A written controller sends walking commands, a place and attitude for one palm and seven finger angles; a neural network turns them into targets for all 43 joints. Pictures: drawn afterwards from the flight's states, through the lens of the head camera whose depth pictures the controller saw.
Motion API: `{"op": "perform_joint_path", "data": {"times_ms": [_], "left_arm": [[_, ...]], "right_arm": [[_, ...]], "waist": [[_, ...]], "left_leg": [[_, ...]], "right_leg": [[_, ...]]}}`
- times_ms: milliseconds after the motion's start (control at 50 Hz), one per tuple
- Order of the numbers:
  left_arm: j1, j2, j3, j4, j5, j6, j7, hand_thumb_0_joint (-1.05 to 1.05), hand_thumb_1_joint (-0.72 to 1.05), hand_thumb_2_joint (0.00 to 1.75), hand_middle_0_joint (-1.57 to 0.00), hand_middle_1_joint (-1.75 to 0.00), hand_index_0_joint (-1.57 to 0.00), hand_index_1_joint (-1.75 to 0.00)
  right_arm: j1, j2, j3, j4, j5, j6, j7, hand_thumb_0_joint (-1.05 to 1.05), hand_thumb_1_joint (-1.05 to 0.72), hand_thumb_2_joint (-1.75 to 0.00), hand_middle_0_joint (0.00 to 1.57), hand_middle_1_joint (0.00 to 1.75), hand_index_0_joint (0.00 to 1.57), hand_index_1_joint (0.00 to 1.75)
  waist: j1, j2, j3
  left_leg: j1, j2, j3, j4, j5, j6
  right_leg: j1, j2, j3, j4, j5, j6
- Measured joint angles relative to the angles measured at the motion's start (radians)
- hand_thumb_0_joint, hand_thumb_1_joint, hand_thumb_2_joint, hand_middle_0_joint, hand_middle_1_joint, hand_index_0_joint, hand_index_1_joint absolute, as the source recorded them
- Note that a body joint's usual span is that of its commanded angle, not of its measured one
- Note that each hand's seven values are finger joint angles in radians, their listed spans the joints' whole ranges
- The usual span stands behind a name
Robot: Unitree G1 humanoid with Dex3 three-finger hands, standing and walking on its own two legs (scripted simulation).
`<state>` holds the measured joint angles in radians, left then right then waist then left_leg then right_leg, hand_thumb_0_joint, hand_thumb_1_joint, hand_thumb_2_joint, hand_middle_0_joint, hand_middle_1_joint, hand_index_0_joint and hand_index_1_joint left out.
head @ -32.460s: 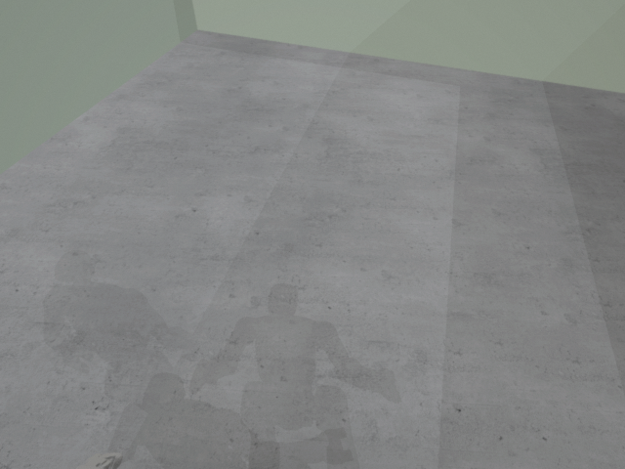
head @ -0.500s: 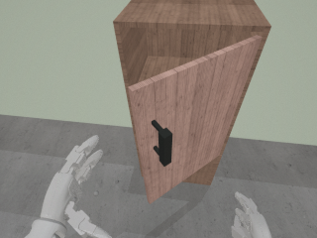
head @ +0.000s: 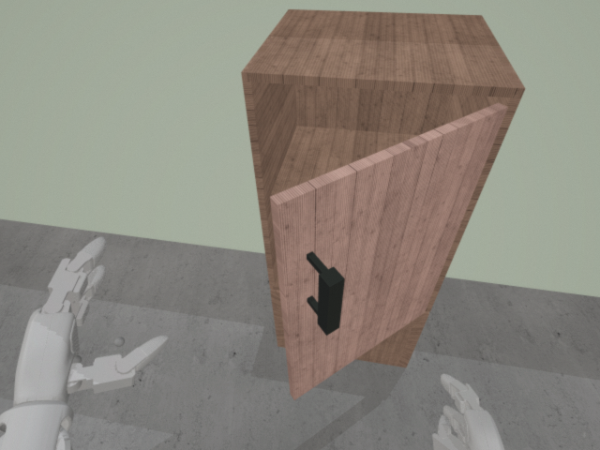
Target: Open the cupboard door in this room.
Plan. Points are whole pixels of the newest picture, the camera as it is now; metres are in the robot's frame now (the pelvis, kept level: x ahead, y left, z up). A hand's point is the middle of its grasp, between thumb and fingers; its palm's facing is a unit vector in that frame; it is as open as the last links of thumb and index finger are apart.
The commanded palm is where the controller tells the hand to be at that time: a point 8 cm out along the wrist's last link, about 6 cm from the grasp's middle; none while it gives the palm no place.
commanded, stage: draw the hand back to the body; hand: left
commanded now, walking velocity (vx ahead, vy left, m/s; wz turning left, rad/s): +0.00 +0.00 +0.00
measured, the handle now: (321, 292) +0.33 +0.01 +0.04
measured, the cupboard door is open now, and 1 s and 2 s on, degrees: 43 43 43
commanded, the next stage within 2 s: step back with the hand held close in 0.64 s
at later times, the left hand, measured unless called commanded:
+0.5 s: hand (81, 315) +0.20 +0.25 +0.16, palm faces +0.44 -0.81 -0.38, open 7.6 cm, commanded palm +0.15 +0.29 +0.18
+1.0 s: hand (85, 322) +0.19 +0.24 +0.16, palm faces +0.37 -0.80 -0.48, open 7.4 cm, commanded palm +0.13 +0.29 +0.18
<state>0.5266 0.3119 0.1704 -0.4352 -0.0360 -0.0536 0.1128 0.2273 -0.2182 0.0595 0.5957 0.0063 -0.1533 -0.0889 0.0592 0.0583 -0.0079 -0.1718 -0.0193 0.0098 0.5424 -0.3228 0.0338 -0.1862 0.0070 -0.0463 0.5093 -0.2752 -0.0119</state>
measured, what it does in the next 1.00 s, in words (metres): stands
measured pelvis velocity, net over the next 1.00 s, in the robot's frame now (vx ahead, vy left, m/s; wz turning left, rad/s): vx -0.02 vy -0.01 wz -0.03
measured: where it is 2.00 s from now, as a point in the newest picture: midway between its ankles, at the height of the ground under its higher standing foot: outside the picture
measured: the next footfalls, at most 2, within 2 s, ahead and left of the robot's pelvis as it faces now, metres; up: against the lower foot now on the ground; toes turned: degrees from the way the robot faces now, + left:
right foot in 1.60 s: -0.03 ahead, -0.11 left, +0.00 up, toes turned +6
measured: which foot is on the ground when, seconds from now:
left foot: down 0.00-1.00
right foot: down 0.00-1.00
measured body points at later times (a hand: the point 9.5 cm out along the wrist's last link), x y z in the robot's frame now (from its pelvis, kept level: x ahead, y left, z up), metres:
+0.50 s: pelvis +0.01 -0.01 +0.01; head -0.02 -0.02 +0.46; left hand +0.17 +0.29 +0.18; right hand +0.20 -0.23 -0.07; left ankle -0.02 +0.09 -0.73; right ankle +0.00 -0.11 -0.73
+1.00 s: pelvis -0.02 -0.01 +0.01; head -0.01 -0.03 +0.46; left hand +0.16 +0.28 +0.19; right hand +0.16 -0.25 -0.07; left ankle -0.02 +0.09 -0.73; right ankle +0.00 -0.11 -0.73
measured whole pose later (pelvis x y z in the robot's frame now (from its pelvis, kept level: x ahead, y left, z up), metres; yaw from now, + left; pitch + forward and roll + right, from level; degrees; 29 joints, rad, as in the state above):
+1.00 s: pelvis -0.02 -0.01 +0.01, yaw -1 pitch -1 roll -1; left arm 0.52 0.37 0.36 -0.40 -0.04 -0.15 0.11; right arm 0.18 -0.25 0.00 0.59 0.01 -0.07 -0.07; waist 0.02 0.06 0.01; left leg -0.19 0.01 0.03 0.43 -0.24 0.02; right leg -0.20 0.03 -0.03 0.37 -0.17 -0.03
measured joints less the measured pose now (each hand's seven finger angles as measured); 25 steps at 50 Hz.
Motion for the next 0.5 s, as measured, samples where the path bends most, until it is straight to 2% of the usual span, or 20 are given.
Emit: {"op": "perform_joint_path", "data": {"times_ms": [320, 500], "left_arm": [[-0.068, 0.043, 0.166, 0.030, -0.018, -0.014, 0.004, 0.01, 0.69, 0.82, -0.20, -0.30, -0.20, -0.30], [-0.066, 0.018, 0.142, 0.043, -0.017, -0.007, -0.005, 0.01, 0.85, 0.89, -0.21, -0.30, -0.21, -0.30]], "right_arm": [[-0.035, -0.010, -0.026, 0.036, -0.001, 0.024, 0.018, 0.01, -0.90, -0.90, 0.20, 0.30, 0.20, 0.30], [-0.037, -0.016, -0.036, 0.045, -0.001, 0.036, 0.023, 0.01, -0.90, -0.90, 0.20, 0.30, 0.20, 0.30]], "waist": [[0.016, -0.004, 0.017], [0.015, -0.002, 0.021]], "left_leg": [[0.090, 0.004, 0.008, -0.106, 0.040, -0.004], [0.101, 0.008, 0.008, -0.123, 0.050, -0.008]], "right_leg": [[0.085, 0.006, 0.010, -0.101, 0.040, -0.002], [0.095, 0.011, 0.010, -0.118, 0.051, -0.007]]}}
